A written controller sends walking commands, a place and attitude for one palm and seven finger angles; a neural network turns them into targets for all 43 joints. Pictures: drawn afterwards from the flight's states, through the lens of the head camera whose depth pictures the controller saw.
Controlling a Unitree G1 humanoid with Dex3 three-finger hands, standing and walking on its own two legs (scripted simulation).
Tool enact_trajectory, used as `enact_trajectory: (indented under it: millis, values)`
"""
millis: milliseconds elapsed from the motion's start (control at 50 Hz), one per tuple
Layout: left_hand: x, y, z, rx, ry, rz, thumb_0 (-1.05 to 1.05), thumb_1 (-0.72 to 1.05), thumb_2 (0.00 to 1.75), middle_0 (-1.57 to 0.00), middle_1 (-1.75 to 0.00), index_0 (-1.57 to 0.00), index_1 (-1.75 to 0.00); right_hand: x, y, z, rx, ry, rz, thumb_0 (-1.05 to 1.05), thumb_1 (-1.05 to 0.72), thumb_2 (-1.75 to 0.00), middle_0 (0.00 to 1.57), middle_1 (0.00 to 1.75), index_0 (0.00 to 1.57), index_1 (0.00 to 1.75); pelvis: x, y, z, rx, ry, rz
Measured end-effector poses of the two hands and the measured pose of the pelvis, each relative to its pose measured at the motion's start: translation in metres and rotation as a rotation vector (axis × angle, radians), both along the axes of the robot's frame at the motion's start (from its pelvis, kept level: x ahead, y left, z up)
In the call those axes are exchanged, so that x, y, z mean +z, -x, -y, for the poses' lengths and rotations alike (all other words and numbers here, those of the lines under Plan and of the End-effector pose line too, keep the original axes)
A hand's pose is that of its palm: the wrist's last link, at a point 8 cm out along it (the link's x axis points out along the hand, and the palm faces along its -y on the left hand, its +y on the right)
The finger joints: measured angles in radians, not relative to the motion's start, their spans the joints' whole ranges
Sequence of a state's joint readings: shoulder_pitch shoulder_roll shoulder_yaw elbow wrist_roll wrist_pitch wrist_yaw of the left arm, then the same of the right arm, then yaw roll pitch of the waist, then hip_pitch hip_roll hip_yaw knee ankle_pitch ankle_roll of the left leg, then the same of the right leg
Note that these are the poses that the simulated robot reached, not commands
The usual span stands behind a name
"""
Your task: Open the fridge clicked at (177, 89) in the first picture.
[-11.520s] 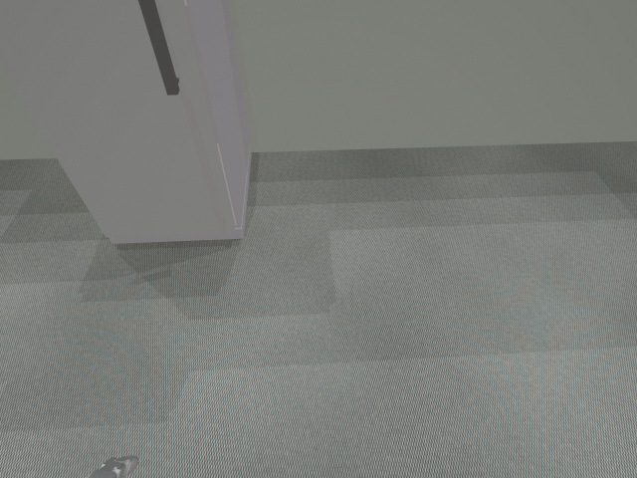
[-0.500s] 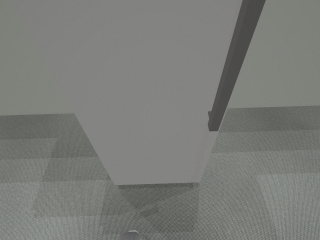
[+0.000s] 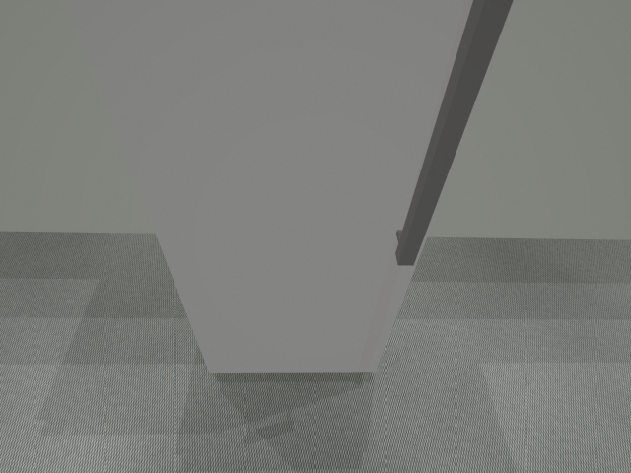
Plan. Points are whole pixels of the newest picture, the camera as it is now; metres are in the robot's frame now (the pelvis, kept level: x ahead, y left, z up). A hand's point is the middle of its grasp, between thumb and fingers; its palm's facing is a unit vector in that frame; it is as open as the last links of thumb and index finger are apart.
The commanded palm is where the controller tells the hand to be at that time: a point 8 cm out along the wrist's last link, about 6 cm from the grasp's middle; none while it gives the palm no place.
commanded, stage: come to a stop and stand still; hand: right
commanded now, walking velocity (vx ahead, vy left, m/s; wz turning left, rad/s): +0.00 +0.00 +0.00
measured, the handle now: (433, 151) +0.51 -0.13 +0.17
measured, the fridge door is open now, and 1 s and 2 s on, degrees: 0 0 0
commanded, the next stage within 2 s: look again from close up in 0.90 s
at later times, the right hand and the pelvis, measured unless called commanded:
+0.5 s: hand out of the picture +0.04 -0.19 -0.17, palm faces -0.03 +0.98 -0.21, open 7.4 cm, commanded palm none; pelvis +0.01 +0.00 +0.01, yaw +1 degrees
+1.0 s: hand out of the picture +0.07 -0.20 -0.16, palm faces -0.03 +0.97 -0.24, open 7.4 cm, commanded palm none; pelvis +0.03 +0.00 +0.01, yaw +1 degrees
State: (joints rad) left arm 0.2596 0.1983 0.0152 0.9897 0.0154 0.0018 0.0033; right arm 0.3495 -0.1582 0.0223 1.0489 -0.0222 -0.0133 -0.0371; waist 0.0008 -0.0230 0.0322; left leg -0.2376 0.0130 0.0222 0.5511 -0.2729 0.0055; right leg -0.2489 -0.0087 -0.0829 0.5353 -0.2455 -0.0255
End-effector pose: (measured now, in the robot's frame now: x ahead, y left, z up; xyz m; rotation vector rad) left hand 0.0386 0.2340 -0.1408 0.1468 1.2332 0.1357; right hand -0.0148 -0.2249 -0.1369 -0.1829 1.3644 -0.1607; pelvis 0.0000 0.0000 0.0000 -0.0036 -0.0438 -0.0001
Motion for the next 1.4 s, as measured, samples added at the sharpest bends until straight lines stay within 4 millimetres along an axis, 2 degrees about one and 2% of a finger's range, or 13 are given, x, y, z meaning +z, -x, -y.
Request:
enact_trajectory:
  millis: [180,320,440,640,760,880,1140,1400]
  values:
    - [-0.001,0.046,0.008,0.02,0.01,-0.098,0.0,0.91,0.9,-0.2,-0.3,-0.2,-0.3,0.002,-0.024,0.01,0.04,0.004,0.067,0.0,-0.91,-0.9,0.2,0.3,0.2,0.3,0.002,0.006,0.002,0.007,0.005,-0.015]
    - [0.001,0.058,0.011,0.034,0.01,-0.143,0.0,0.9,0.9,-0.2,-0.3,-0.2,-0.3,0.003,-0.038,0.013,0.052,0.004,0.075,0.0,-0.91,-0.9,0.2,0.3,0.2,0.3,0.003,0.003,0.003,0.009,0.005,-0.027]
    - [0.004,0.046,0.009,0.031,-0.001,-0.138,0.0,0.9,0.9,-0.2,-0.3,-0.2,-0.3,0.002,-0.045,0.011,0.053,-0.007,0.067,0.0,-0.91,-0.9,0.2,0.3,0.2,0.3,0.005,-0.003,0.002,0.009,0.003,-0.028]
    - [0.009,0.004,0.004,0.01,-0.025,-0.077,0.0,0.9,0.9,-0.2,-0.3,-0.2,-0.3,-0.001,-0.055,0.009,0.051,-0.023,0.05,0.0,-0.91,-0.9,0.2,0.3,0.2,0.3,0.007,-0.014,0.003,0.015,0.001,-0.028]
    - [0.012,-0.019,0.0,-0.005,-0.037,-0.041,0.0,0.9,0.9,-0.2,-0.3,-0.2,-0.3,0.0,-0.062,0.013,0.049,-0.016,0.051,0.0,-0.91,-0.9,0.2,0.3,0.2,0.3,0.007,-0.021,0.003,0.016,0.001,-0.025]
    - [0.015,-0.034,-0.004,-0.017,-0.048,-0.022,0.0,0.9,0.9,-0.2,-0.3,-0.2,-0.3,0.003,-0.07,0.02,0.049,0.0,0.058,0.0,-0.91,-0.9,0.2,0.3,0.2,0.3,0.008,-0.025,0.003,0.015,0.001,-0.024]
    - [0.017,-0.039,-0.014,-0.023,-0.067,-0.042,0.0,0.9,0.9,-0.2,-0.3,-0.2,-0.3,0.008,-0.084,0.032,0.058,0.029,0.067,0.0,-0.91,-0.9,0.2,0.3,0.2,0.3,0.01,-0.032,0.003,0.014,0.002,-0.026]
    - [0.017,-0.034,-0.019,-0.023,-0.068,-0.067,0.0,0.9,0.9,-0.2,-0.3,-0.2,-0.3,0.011,-0.093,0.03,0.065,0.033,0.075,0.0,-0.91,-0.9,0.2,0.3,0.2,0.3,0.011,-0.034,-0.001,0.012,0.005,-0.028]
